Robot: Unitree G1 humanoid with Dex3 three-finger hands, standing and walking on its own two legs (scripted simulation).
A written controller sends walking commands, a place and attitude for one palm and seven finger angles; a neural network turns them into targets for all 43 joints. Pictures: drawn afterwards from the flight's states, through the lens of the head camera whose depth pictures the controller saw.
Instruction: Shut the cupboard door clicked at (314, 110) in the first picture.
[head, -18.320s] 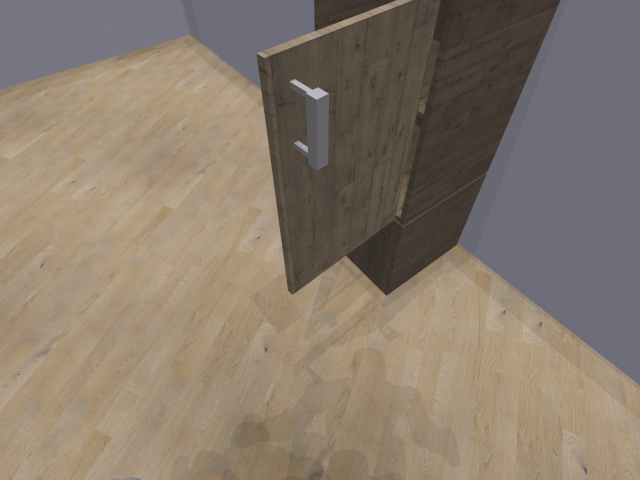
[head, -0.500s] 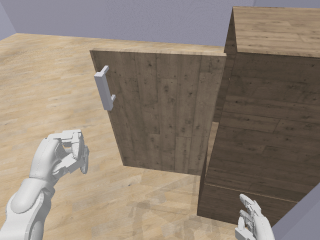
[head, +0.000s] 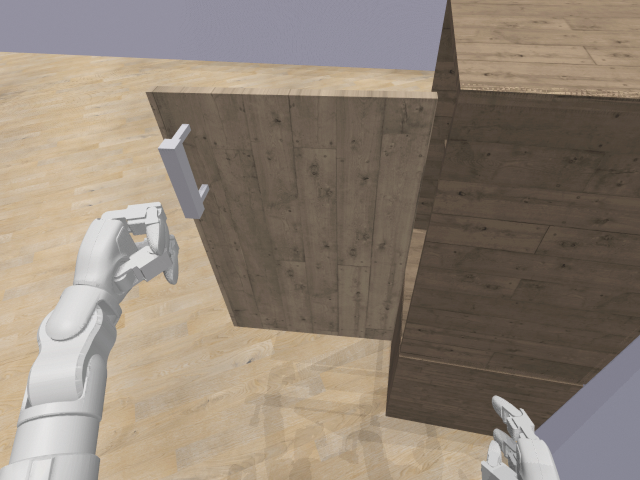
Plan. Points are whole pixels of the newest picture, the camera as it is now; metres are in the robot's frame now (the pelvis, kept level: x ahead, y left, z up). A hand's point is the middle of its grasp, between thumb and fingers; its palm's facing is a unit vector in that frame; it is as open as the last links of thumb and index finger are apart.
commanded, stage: bring the fist close to the handle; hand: left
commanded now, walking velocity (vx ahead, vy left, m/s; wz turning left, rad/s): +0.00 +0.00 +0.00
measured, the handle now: (189, 172) +0.49 +0.23 +0.14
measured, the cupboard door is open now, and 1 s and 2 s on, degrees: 94 94 81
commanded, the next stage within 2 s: push the door shut along its arc in 0.84 s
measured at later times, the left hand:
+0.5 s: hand (180, 211) +0.39 +0.21 +0.16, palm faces -0.01 -1.00 -0.03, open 3.1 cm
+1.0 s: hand (185, 209) +0.39 +0.20 +0.16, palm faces -0.01 -1.00 -0.03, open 3.1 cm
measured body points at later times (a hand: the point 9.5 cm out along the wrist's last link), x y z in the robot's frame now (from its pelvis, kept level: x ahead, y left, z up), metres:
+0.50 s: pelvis +0.01 +0.01 +0.00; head +0.02 +0.00 +0.45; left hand +0.38 +0.26 +0.16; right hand +0.16 -0.23 -0.09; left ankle -0.03 +0.12 -0.73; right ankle +0.04 -0.10 -0.73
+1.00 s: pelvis +0.01 +0.02 +0.00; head +0.02 +0.00 +0.45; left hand +0.39 +0.26 +0.16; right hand +0.16 -0.23 -0.09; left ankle -0.03 +0.12 -0.73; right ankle +0.04 -0.10 -0.73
